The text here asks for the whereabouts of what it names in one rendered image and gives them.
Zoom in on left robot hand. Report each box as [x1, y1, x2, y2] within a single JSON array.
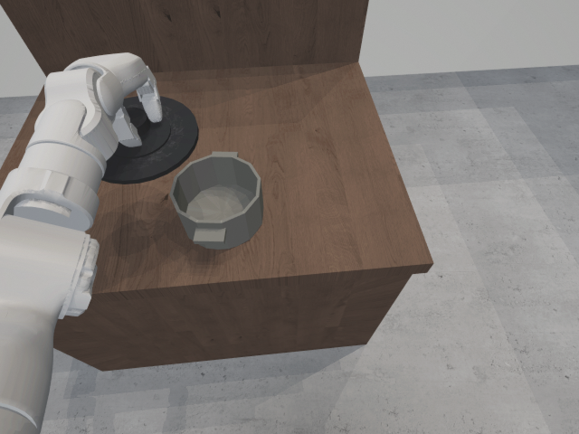
[[64, 52, 163, 147]]

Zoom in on robot left forearm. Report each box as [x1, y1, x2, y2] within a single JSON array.
[[0, 61, 124, 231]]

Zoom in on pot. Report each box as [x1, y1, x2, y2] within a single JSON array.
[[169, 152, 263, 250]]

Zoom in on left robot upper arm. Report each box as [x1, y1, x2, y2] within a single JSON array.
[[0, 214, 100, 434]]

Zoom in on table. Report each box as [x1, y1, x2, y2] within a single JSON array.
[[0, 0, 433, 372]]

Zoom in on knob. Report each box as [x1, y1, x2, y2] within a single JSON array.
[[126, 108, 150, 137]]

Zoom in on lid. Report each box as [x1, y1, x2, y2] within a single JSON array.
[[101, 96, 199, 184]]

